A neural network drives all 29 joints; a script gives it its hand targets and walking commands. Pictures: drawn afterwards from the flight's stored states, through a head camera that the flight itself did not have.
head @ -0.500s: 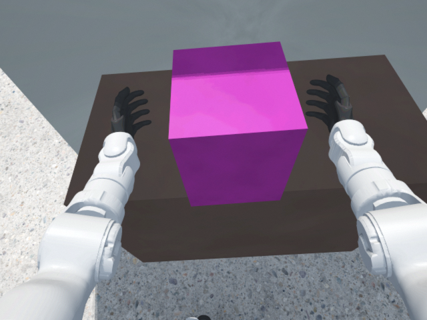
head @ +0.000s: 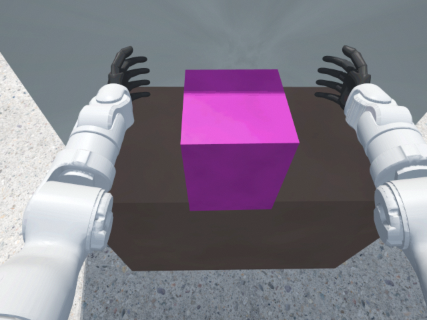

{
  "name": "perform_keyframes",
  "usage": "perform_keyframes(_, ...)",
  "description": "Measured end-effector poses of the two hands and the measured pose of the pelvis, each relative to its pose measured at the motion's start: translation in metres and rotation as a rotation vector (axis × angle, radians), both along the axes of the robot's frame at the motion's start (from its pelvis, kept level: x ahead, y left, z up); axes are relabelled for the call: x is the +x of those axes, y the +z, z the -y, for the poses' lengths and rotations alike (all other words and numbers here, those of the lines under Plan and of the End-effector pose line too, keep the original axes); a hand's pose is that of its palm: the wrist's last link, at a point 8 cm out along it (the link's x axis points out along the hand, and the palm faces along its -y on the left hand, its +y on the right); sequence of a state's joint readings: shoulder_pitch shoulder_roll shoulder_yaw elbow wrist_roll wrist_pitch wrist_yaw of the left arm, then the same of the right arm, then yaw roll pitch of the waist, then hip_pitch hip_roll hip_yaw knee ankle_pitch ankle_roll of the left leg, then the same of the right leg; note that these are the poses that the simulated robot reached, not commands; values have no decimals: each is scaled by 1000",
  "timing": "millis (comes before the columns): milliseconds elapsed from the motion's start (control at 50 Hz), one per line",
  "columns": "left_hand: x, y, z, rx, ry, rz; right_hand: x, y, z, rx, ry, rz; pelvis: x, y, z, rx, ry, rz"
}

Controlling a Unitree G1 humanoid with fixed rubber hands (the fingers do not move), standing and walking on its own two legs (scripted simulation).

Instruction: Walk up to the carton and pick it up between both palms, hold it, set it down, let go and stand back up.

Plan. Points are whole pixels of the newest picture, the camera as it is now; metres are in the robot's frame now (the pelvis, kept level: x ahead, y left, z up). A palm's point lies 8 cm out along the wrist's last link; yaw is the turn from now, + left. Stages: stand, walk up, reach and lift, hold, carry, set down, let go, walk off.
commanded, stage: set down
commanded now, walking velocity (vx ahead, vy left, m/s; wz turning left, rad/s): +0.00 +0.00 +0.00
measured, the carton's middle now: (231, 144) +0.50 +0.05 +0.01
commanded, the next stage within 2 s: none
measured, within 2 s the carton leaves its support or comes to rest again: neither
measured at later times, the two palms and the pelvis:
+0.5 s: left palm (130, 144) +0.41 +0.24 +0.09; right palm (334, 150) +0.45 -0.15 +0.09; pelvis +0.00 -0.02 +0.00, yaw +1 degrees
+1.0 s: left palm (126, 192) +0.34 +0.24 +0.03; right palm (336, 195) +0.38 -0.16 +0.03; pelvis +0.02 -0.01 +0.01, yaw +1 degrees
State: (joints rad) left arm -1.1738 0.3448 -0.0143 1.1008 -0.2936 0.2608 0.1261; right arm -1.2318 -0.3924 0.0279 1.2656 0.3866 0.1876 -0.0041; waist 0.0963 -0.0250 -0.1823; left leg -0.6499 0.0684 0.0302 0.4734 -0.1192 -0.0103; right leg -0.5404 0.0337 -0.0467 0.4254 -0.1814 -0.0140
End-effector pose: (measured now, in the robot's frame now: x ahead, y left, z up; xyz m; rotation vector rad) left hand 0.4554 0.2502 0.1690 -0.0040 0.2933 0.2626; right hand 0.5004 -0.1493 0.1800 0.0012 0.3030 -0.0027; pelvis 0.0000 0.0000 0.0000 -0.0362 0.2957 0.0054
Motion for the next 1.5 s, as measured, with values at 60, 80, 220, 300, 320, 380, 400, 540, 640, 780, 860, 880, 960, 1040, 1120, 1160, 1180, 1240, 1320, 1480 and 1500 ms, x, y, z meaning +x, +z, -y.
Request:
perform_keyframes(60, -8, -14, -1, 3, -4, -7, -6, -15, 2, -12, 0, -12, 0, 2, 4, 4, 4, 22)
perform_keyframes(80, -11, -21, -2, 4, -5, -9, -9, -22, 2, -15, 2, -15, 0, 2, 5, 5, 5, 27)
perform_keyframes(220, -38, -73, 0, -10, 6, -26, -29, -73, -3, -2, 26, -24, 0, 2, 12, 9, 14, 22)
perform_keyframes(300, -47, -90, 4, -22, 9, -22, -37, -91, -7, 3, 31, -14, -1, 0, 14, 7, 19, 1)
perform_keyframes(320, -48, -92, 5, -24, 7, -18, -39, -93, -7, 2, 30, -11, -1, 0, 15, 7, 19, -3)
perform_keyframes(380, -49, -93, 8, -26, -3, -2, -44, -98, -8, -2, 24, 1, -2, -1, 16, 7, 21, -10)
perform_keyframes(400, -48, -92, 9, -27, -6, 4, -45, -98, -7, -4, 21, 5, -2, -1, 16, 7, 21, -11)
perform_keyframes(540, -50, -81, 14, -31, -24, 23, -56, -93, -2, -8, 4, 13, 1, 2, 15, 11, 17, 34)
perform_keyframes(640, -59, -80, 16, -33, -30, 11, -66, -94, 4, -12, -2, 9, 7, 5, 13, 16, 12, 101)
perform_keyframes(780, -82, -103, 15, -30, -21, -7, -85, -110, 8, -14, 8, 11, 14, 7, 13, 24, 9, 173)
perform_keyframes(860, -97, -122, 13, -29, -13, -15, -98, -126, 9, -11, 16, 6, 16, 7, 13, 25, 11, 184)
perform_keyframes(880, -101, -126, 13, -29, -12, -17, -101, -129, 9, -10, 17, 5, 16, 7, 13, 25, 12, 184)
perform_keyframes(960, -114, -139, 13, -28, -14, -16, -114, -143, 10, -4, 19, 4, 16, 6, 13, 24, 16, 179)
perform_keyframes(1040, -122, -146, 15, -24, -23, -5, -125, -151, 12, 0, 19, 11, 16, 5, 12, 23, 17, 172)
perform_keyframes(1120, -128, -151, 17, -20, -32, 8, -135, -157, 15, -1, 18, 17, 15, 4, 10, 24, 16, 172)
perform_keyframes(1160, -132, -153, 18, -20, -34, 12, -140, -160, 17, -3, 16, 17, 15, 4, 10, 24, 14, 175)
perform_keyframes(1180, -133, -155, 18, -20, -34, 13, -143, -162, 17, -5, 15, 16, 15, 4, 9, 25, 13, 178)
perform_keyframes(1240, -139, -160, 19, -21, -33, 12, -152, -168, 19, -9, 12, 10, 15, 3, 8, 26, 11, 185)
perform_keyframes(1320, -149, -170, 21, -22, -27, 5, -165, -178, 21, -13, 11, 0, 15, 2, 8, 27, 8, 195)
perform_keyframes(1480, -174, -195, 24, -16, -14, -17, -190, -201, 24, -15, 12, -12, 14, -3, 7, 27, 4, 204)
perform_keyframes(1500, -176, -197, 24, -14, -13, -18, -193, -203, 25, -15, 13, -13, 14, -4, 7, 27, 4, 204)
